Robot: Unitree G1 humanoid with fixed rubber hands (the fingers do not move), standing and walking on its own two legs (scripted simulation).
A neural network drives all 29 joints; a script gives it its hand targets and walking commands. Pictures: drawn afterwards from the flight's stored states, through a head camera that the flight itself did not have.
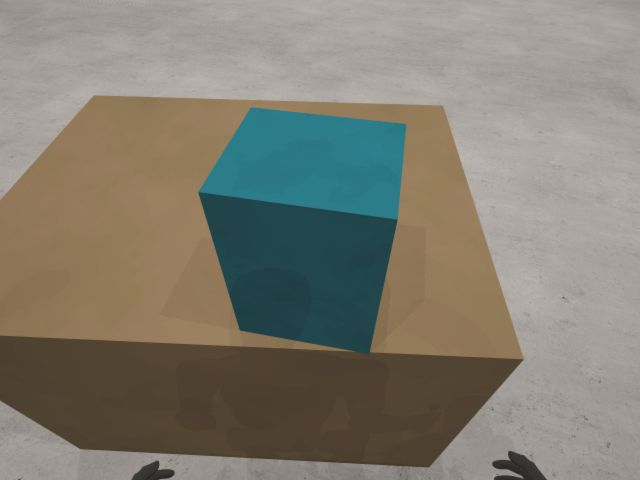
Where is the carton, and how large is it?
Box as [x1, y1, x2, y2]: [198, 107, 405, 353]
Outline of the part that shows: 251,107 198,192 240,330 368,353 397,219 405,124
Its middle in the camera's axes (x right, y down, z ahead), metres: -0.01 -0.01 +0.56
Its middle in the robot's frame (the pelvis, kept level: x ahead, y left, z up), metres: +0.43 +0.02 +0.06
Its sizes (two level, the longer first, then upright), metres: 0.207 0.177 0.288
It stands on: a pedestal, 0.68 m high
